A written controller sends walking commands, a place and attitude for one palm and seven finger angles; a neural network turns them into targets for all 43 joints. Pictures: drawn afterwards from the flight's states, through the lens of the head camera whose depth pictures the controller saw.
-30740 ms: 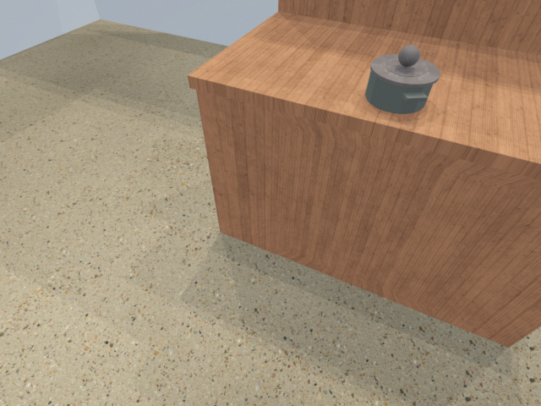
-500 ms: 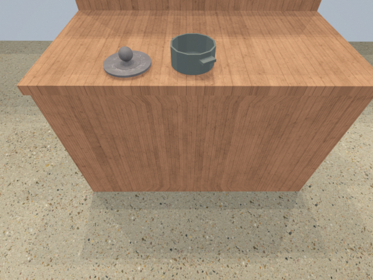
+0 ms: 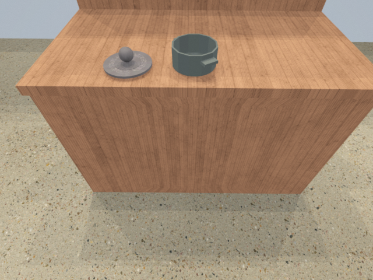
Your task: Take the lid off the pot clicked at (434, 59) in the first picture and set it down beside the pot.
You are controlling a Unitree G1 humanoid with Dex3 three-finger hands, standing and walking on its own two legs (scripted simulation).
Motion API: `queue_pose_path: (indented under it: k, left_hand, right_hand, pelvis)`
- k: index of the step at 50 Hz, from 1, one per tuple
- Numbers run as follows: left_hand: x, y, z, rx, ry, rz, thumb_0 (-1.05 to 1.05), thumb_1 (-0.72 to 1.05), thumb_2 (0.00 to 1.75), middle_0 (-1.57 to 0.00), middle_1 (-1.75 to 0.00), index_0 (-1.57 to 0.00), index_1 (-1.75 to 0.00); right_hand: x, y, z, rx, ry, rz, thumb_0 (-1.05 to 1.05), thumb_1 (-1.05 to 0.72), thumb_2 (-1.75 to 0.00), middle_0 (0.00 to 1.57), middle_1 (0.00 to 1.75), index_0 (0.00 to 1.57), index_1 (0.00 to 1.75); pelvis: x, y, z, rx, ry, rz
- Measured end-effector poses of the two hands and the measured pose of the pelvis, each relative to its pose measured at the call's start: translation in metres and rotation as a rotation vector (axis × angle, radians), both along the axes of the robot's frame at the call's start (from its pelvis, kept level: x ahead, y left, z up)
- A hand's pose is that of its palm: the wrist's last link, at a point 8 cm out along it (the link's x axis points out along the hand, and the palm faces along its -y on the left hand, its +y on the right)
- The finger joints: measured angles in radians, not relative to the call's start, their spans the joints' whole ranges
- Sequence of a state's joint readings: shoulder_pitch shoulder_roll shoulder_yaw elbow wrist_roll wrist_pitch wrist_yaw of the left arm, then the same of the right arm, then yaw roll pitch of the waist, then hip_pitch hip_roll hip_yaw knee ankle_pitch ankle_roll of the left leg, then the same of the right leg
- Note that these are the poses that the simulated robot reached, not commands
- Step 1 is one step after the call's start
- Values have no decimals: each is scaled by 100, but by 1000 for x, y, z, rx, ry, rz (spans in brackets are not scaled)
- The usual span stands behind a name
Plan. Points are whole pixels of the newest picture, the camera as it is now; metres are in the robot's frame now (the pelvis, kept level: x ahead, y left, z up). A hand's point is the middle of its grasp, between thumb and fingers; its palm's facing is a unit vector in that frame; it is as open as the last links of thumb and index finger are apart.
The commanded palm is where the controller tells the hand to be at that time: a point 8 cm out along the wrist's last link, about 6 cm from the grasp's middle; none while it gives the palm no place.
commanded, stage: let the arm hang, fingers relaxed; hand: left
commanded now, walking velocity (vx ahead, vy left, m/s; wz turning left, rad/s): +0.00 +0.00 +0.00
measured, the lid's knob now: (126, 54) +0.79 +0.24 +0.07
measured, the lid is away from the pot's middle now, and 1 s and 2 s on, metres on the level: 0.24 0.24 0.24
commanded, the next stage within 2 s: look to check the result in 0.62 s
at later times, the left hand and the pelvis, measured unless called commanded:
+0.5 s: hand out of the picture +0.00 +0.15 -0.18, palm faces +0.04 -0.98 -0.20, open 7.3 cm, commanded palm none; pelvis +0.02 -0.01 +0.00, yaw +0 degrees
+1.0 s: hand out of the picture +0.01 +0.14 -0.18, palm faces +0.05 -0.98 -0.19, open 7.3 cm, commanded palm none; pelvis +0.02 -0.02 +0.00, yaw +0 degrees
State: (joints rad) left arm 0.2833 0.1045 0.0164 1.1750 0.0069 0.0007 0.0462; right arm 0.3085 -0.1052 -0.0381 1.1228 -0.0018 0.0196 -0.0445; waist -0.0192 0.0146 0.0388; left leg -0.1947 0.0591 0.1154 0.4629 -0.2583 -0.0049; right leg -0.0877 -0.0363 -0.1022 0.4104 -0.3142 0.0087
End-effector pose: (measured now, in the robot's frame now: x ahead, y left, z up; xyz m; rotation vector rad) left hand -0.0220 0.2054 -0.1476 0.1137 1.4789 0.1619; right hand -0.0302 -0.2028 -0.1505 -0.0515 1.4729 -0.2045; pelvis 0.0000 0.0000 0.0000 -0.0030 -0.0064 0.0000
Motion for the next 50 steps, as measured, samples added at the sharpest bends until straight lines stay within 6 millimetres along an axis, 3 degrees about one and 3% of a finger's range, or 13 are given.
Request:
queue_pose_path:
  k: [25, 50]
  left_hand:
    - [21, -6, 1, 21, -22, 0, 0, 91, 90, -20, -30, -20, -30]
    - [22, -12, 1, 17, -23, 6, 0, 91, 90, -20, -30, -20, -30]
  right_hand:
    - [17, -14, -1, -10, -2, -3, 1, -91, -90, 20, 30, 20, 30]
    - [23, -21, -1, -19, -10, 1, 1, -91, -90, 20, 30, 20, 30]
  pelvis:
    - [16, -12, -1, 4, 5, 2]
    - [20, -16, -1, 4, -1, 2]
